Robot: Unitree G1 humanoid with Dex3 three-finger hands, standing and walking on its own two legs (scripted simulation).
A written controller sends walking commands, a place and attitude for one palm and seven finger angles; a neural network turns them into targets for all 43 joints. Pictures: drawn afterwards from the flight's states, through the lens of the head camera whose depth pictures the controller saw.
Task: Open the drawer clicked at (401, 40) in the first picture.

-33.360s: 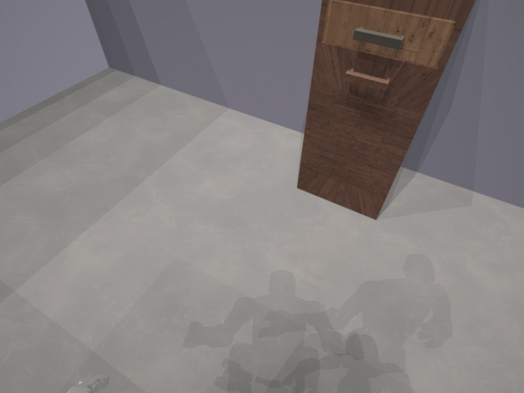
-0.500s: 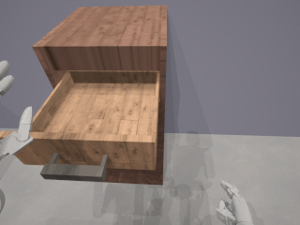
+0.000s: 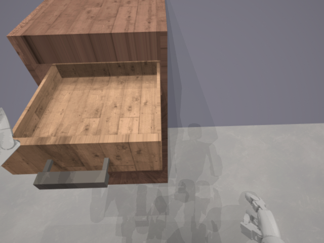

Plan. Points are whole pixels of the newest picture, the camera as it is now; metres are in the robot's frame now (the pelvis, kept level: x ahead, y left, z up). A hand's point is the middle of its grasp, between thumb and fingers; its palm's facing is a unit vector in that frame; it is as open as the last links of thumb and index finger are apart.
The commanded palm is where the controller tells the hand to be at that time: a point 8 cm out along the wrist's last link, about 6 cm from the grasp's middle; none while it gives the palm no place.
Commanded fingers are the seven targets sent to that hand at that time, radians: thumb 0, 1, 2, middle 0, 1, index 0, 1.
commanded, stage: step back with the hand held close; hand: left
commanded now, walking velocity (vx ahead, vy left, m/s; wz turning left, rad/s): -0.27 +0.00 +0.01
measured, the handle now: (75, 170) +0.25 +0.22 +0.07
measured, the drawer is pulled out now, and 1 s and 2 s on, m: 0.30 0.30 0.30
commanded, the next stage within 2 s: stop stepping back and stand still in 0.78 s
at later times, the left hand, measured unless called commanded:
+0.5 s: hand out of the picture +0.11 +0.25 +0.26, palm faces +0.57 -0.74 -0.35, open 7.4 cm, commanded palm +0.04 +0.30 +0.26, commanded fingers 0.00 0.90 0.90 -0.20 -0.30 -0.20 -0.30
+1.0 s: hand out of the picture -0.02 +0.20 +0.26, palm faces +0.41 -0.74 -0.53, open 7.4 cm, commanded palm -0.09 +0.26 +0.26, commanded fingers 0.00 0.90 0.90 -0.20 -0.30 -0.20 -0.30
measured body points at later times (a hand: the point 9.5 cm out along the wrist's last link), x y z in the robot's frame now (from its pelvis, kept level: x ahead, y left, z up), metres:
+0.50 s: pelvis -0.08 +0.02 -0.02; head -0.08 +0.02 +0.43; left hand +0.07 +0.29 +0.28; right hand +0.10 -0.21 -0.10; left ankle -0.04 +0.12 -0.72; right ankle +0.01 -0.12 -0.74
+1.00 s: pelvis -0.23 -0.01 -0.01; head -0.21 -0.02 +0.44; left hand -0.04 +0.23 +0.29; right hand -0.06 -0.24 -0.10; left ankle -0.18 +0.11 -0.70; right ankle -0.24 -0.11 -0.74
